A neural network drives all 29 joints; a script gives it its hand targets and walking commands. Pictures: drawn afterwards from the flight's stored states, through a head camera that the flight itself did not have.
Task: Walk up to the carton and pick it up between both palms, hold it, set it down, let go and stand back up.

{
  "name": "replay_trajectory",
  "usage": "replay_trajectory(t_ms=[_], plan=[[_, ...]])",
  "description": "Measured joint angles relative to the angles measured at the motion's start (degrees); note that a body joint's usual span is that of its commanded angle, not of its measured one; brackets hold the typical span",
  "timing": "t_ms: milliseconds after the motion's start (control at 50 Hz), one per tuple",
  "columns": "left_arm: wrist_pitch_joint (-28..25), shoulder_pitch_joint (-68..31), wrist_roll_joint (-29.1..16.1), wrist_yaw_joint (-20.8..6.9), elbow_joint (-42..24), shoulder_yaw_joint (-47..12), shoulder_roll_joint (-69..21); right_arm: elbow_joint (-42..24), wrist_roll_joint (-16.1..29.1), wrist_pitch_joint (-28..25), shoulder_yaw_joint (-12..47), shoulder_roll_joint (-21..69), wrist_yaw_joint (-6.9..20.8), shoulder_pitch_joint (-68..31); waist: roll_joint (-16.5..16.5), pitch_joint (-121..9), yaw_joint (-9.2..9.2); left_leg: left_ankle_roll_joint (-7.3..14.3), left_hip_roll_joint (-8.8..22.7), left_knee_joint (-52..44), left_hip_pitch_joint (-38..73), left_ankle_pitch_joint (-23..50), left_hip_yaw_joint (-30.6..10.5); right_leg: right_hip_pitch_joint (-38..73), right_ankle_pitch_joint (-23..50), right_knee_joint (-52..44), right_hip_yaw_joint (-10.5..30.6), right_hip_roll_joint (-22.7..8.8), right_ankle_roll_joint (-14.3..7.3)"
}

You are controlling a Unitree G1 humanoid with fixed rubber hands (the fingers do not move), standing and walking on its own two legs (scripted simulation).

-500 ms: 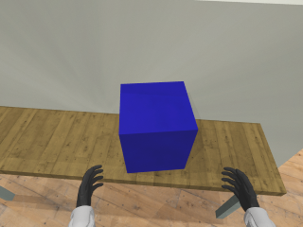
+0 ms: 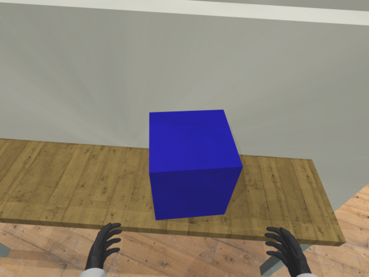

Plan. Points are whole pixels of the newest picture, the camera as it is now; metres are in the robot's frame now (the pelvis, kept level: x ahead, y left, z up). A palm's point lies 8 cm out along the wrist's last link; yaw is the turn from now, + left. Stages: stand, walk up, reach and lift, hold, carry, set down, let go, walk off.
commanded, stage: set down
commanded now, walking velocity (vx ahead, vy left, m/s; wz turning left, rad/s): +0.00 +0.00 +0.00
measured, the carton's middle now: (188, 166) +0.42 +0.00 -0.06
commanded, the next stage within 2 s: let go in 0.52 s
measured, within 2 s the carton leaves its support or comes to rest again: neither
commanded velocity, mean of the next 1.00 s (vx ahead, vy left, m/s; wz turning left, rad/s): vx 0.00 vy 0.00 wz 0.00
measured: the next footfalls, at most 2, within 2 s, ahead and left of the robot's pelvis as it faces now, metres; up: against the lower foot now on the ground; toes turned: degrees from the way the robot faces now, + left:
none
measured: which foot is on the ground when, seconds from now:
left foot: down 0.00-1.00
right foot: down 0.00-1.00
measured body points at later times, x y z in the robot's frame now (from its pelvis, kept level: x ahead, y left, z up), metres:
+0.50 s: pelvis +0.00 +0.02 +0.00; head +0.00 +0.03 +0.45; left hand +0.16 +0.24 -0.09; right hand +0.16 -0.21 -0.08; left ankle -0.02 +0.13 -0.74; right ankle -0.01 -0.10 -0.74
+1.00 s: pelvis +0.00 +0.01 +0.00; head +0.00 +0.01 +0.45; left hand +0.17 +0.24 -0.09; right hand +0.15 -0.22 -0.09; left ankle -0.02 +0.13 -0.74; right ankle -0.01 -0.10 -0.74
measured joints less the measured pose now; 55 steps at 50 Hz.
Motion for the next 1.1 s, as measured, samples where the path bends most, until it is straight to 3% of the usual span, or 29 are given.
replay_trajectory(t_ms=[140,300,640,800,920,1100], plan=[[6.7,0.6,1.8,-2.1,-0.2,2.9,1.0,-3.1,-5.0,4.4,0.4,2.4,-2.7,2.6,-0.4,2.6,0.99,0.5,-0.4,-2.7,2.5,1.3,0.7,2.1,1.2,-2.2,0.8,-0.3,0.5],[10.8,2.9,0.7,-1.9,-5.5,1.2,3.6,-6.3,-8.9,8.0,-3.4,4.7,-2.9,3.1,0.3,2.6,0.67,1.2,-0.6,-3.1,2.3,1.4,1.4,2.5,2.5,-4.3,1.3,-0.5,1.2],[20.3,2.1,2.1,-4.3,-6.2,1.1,3.3,-8.4,-13.0,14.5,-5.5,4.0,-4.0,3.9,0.7,3.8,0.25,1.5,-0.7,-2.6,2.6,1.1,1.1,3.3,2.5,-4.7,0.8,-0.8,1.5],[19.9,-0.1,1.9,-4.4,-8.2,1.1,5.2,-8.6,-13.4,13.4,-5.9,5.2,-4.7,2.7,1.0,4.4,-0.48,1.1,-0.2,-1.7,1.6,0.8,1.4,2.0,2.2,-3.6,1.0,-0.4,1.1],[20.0,-0.5,2.3,-6.0,-6.6,1.8,4.3,-8.2,-13.1,12.8,-5.0,3.8,-5.0,3.6,2.1,3.3,-0.98,1.1,-0.2,-2.4,2.9,0.9,1.4,3.4,2.4,-4.4,0.9,-0.3,1.1],[20.4,0.0,1.5,-6.2,-6.1,1.5,3.9,-11.7,-13.5,14.3,-5.8,3.3,-5.5,5.3,0.9,3.3,0.17,0.8,-0.1,-1.3,1.8,1.0,1.3,1.9,1.9,-2.4,0.6,-0.3,0.8]])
